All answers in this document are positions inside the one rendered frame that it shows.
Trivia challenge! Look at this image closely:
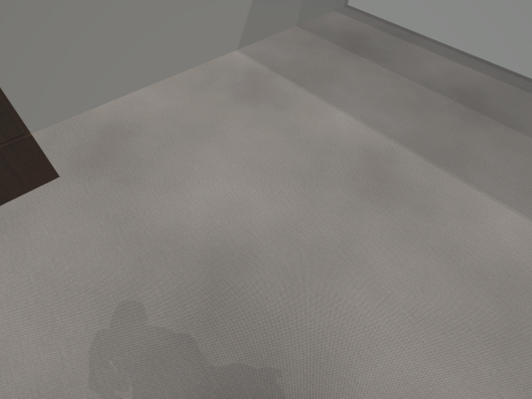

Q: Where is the cupboard door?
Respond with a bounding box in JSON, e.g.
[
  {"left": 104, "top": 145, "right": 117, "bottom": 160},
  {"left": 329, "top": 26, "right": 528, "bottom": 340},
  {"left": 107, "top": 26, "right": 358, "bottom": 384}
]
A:
[{"left": 0, "top": 99, "right": 24, "bottom": 143}]

